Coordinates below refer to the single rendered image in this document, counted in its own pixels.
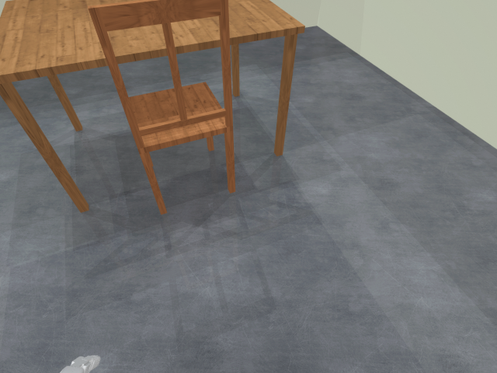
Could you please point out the robot left hand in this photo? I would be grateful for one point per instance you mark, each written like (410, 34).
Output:
(82, 364)

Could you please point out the chair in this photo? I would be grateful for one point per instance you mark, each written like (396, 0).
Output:
(173, 116)

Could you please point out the table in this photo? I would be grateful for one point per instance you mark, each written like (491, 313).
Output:
(49, 37)

